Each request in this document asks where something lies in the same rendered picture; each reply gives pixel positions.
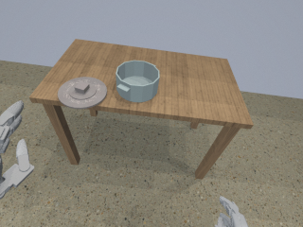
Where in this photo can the table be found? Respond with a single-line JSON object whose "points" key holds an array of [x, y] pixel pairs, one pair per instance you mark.
{"points": [[191, 88]]}

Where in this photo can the left robot hand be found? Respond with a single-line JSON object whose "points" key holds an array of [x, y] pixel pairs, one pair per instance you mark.
{"points": [[10, 120]]}

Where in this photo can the right robot hand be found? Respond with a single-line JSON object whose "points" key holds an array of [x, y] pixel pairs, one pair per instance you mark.
{"points": [[236, 218]]}

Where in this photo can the lid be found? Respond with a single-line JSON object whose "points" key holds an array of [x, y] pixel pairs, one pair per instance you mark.
{"points": [[73, 99]]}

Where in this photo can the knob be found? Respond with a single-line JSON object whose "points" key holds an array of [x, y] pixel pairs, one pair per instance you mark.
{"points": [[82, 87]]}

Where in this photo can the pot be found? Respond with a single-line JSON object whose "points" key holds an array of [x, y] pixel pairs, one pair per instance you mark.
{"points": [[137, 81]]}

